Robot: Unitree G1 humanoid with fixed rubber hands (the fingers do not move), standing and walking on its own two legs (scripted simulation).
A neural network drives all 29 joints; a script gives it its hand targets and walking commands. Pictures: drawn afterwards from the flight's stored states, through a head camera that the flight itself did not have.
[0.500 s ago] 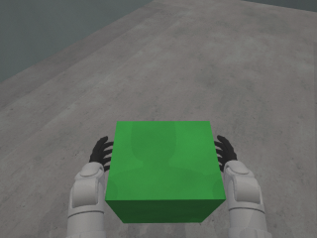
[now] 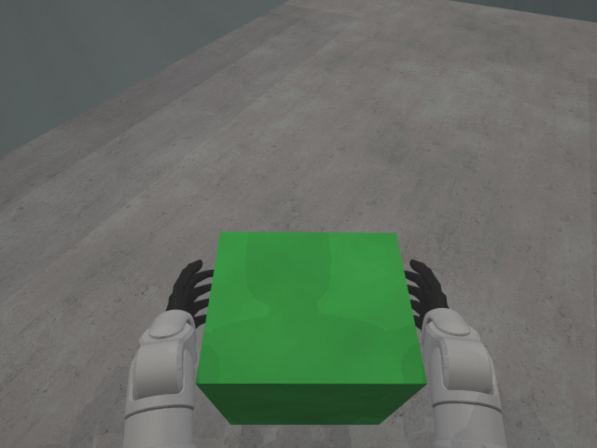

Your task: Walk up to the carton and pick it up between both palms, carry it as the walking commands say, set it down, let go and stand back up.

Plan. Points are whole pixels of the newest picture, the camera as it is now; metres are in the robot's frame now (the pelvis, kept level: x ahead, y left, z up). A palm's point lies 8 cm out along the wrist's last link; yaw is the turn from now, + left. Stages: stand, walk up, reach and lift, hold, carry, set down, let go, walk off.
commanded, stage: hold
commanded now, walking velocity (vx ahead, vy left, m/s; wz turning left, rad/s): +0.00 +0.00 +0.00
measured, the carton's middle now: (306, 336) +0.28 +0.00 -0.04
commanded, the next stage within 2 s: carry in 0.54 s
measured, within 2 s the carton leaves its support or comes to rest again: neither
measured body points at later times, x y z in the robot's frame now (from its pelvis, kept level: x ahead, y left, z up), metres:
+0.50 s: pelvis -0.01 +0.00 +0.00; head -0.02 +0.00 +0.45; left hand +0.28 +0.17 +0.03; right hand +0.28 -0.17 +0.03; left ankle +0.00 +0.14 -0.75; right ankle +0.01 -0.14 -0.75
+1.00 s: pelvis +0.12 -0.03 -0.02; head +0.10 -0.02 +0.43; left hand +0.42 +0.08 +0.07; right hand +0.35 -0.24 +0.06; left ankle +0.04 +0.11 -0.75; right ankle +0.05 -0.13 -0.72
